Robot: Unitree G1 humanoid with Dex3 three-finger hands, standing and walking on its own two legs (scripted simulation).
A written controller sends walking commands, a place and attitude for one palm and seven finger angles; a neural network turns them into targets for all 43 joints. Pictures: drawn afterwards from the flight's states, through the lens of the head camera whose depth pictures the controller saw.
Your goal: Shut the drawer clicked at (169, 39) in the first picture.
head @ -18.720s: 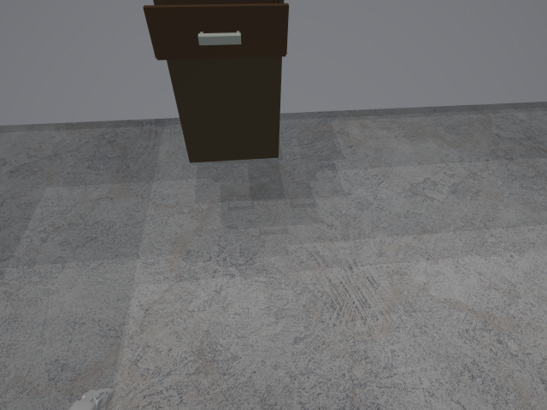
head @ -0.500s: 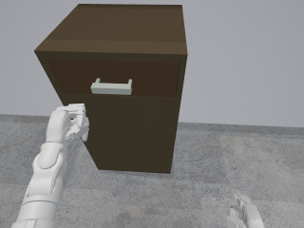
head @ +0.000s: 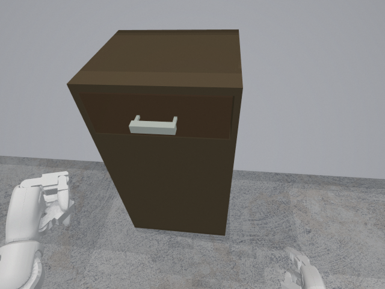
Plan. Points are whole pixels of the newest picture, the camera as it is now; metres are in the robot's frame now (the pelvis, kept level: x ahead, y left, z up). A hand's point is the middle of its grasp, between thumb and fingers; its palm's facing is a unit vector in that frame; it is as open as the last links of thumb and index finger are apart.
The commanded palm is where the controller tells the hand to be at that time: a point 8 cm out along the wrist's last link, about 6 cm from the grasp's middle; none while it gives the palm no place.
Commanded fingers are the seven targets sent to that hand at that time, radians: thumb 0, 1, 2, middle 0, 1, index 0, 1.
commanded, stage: draw the hand back to the body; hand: left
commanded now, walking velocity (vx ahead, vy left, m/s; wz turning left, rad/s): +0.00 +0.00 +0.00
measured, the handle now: (154, 123) +0.56 +0.18 +0.03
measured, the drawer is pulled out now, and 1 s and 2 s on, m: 0.00 0.00 0.00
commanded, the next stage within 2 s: step back with the hand held close in 0.30 s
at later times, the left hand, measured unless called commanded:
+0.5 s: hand (42, 215) +0.17 +0.24 +0.17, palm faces +0.40 -0.82 -0.41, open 3.2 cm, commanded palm +0.12 +0.28 +0.17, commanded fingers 0.00 0.90 0.90 -1.40 -1.60 -1.40 -1.60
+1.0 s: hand (17, 240) +0.14 +0.26 +0.17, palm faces +0.34 -0.78 -0.52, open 3.2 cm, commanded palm +0.08 +0.30 +0.17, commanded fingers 0.00 0.90 0.90 -1.40 -1.60 -1.40 -1.60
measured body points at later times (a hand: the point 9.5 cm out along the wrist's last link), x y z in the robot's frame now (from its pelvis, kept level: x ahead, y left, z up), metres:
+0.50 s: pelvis -0.01 +0.00 +0.00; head -0.03 -0.02 +0.45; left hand +0.15 +0.28 +0.19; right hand +0.18 -0.21 -0.08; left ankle -0.02 +0.11 -0.74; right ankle -0.02 -0.10 -0.74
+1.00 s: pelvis -0.06 +0.02 -0.01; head -0.04 +0.02 +0.44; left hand +0.11 +0.30 +0.19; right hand +0.12 -0.21 -0.09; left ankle -0.02 +0.11 -0.74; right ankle -0.03 -0.11 -0.74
